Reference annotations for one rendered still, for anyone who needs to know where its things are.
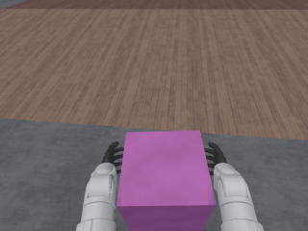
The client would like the robot right hand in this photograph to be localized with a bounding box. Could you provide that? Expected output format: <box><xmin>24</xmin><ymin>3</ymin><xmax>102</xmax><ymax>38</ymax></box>
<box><xmin>204</xmin><ymin>141</ymin><xmax>227</xmax><ymax>176</ymax></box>

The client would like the carton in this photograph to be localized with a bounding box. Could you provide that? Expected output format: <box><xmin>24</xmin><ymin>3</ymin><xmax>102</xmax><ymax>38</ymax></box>
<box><xmin>116</xmin><ymin>130</ymin><xmax>217</xmax><ymax>231</ymax></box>

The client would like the robot left hand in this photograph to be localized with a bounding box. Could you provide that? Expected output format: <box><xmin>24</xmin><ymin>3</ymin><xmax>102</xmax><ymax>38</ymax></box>
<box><xmin>101</xmin><ymin>141</ymin><xmax>124</xmax><ymax>174</ymax></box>

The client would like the right robot forearm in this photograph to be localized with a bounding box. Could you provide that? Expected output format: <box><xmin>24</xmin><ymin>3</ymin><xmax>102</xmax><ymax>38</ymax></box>
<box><xmin>214</xmin><ymin>163</ymin><xmax>265</xmax><ymax>231</ymax></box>

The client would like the left robot forearm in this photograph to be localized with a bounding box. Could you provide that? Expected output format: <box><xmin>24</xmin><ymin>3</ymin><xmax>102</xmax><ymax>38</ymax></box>
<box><xmin>76</xmin><ymin>163</ymin><xmax>117</xmax><ymax>231</ymax></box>

